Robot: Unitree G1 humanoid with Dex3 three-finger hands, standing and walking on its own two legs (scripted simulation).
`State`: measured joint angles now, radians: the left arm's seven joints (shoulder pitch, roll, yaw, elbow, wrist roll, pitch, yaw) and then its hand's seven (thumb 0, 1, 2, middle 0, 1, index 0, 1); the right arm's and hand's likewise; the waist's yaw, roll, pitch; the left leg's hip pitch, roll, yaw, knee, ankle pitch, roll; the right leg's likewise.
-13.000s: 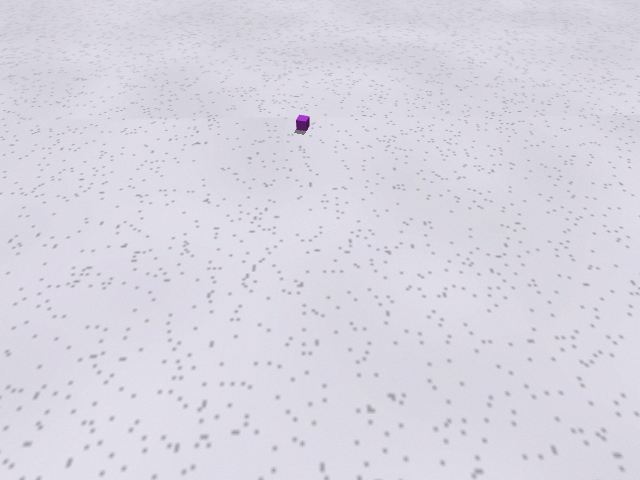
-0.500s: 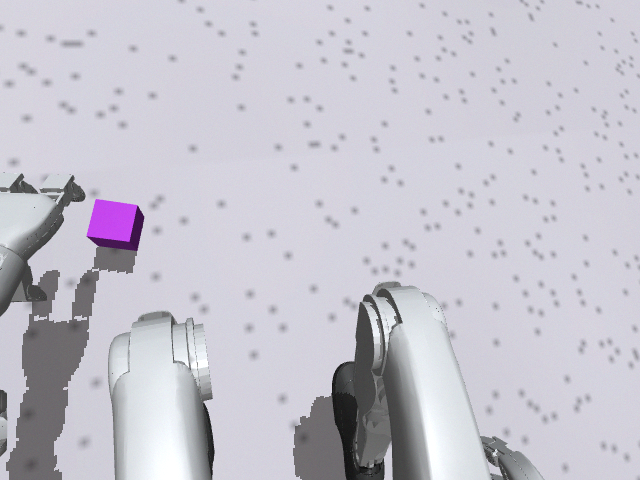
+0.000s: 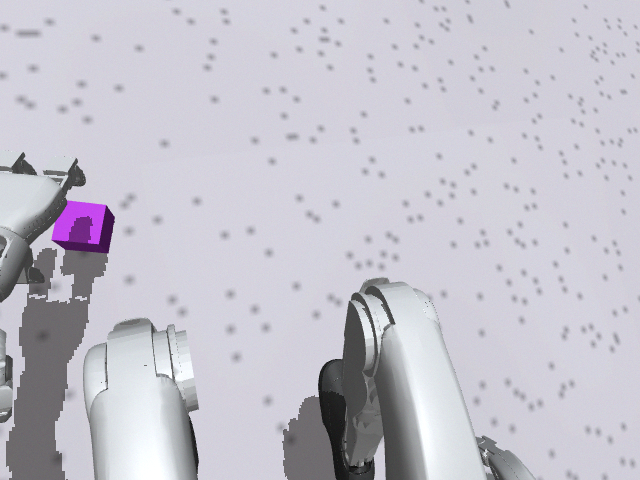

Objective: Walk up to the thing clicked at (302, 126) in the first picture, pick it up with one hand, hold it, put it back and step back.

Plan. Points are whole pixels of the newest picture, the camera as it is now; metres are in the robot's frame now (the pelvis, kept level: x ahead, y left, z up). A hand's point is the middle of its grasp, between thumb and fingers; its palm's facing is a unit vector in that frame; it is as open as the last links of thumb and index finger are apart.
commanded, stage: approach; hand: left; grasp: from above
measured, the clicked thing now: (85, 227) +0.48 +0.25 -0.28
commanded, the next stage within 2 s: close in in 0.30 s
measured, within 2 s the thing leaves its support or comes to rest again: neither
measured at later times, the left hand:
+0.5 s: hand (30, 231) +0.44 +0.28 -0.16, palm faces -0.55 +0.00 -0.83, open 13.8 cm
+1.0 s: hand (57, 219) +0.47 +0.26 -0.19, palm faces -0.43 +0.04 -0.90, open 13.7 cm
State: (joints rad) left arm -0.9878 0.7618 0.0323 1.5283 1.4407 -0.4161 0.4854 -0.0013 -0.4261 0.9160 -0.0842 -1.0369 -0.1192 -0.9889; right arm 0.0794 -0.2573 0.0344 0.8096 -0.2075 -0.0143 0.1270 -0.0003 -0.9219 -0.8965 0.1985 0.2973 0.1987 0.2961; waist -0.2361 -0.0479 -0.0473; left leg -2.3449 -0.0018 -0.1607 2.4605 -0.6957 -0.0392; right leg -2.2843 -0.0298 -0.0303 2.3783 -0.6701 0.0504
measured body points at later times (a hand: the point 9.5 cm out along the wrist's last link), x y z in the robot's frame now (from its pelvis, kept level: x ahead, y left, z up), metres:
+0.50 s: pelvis +0.00 +0.00 +0.02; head +0.25 +0.06 +0.39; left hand +0.47 +0.28 -0.11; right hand +0.03 -0.27 -0.09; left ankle +0.07 +0.13 -0.28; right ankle +0.10 -0.13 -0.28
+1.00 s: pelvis +0.00 +0.01 +0.00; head +0.24 +0.09 +0.37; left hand +0.49 +0.26 -0.14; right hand +0.05 -0.27 -0.10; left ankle +0.07 +0.13 -0.28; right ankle +0.10 -0.13 -0.28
